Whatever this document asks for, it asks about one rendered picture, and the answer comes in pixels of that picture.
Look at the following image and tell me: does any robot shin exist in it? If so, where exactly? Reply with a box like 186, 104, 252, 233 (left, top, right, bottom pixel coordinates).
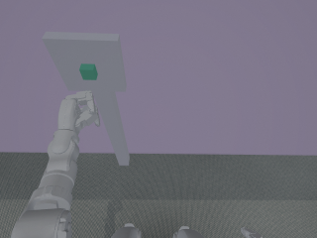
178, 226, 189, 231
124, 223, 135, 227

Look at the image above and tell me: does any button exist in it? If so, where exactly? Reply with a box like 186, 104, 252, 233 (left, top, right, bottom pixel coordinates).
79, 63, 98, 80

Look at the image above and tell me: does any robot right shin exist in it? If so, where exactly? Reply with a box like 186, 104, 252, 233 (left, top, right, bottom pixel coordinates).
178, 226, 189, 231

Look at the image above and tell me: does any left robot hand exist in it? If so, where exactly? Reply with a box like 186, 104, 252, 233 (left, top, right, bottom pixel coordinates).
57, 90, 100, 135

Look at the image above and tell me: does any right robot hand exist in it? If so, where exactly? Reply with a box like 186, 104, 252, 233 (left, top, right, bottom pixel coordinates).
241, 226, 263, 238

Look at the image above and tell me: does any left robot upper arm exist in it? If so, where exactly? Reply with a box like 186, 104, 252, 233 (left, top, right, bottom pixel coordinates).
13, 208, 72, 238

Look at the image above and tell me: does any robot left forearm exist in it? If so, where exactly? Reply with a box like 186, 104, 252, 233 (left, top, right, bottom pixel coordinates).
10, 129, 80, 238

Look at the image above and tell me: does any robot left shin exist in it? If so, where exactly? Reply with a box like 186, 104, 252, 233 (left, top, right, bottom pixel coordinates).
124, 223, 135, 227

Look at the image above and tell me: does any panel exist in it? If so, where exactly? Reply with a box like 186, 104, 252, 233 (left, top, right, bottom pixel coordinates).
42, 32, 130, 166

